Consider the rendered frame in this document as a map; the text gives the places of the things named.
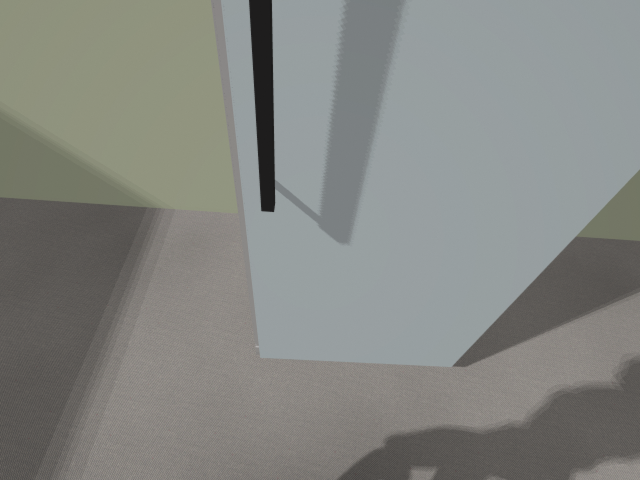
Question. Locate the fridge door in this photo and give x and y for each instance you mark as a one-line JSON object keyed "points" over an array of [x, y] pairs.
{"points": [[432, 158]]}

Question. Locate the handle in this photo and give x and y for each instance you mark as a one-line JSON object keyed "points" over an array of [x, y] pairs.
{"points": [[262, 56]]}

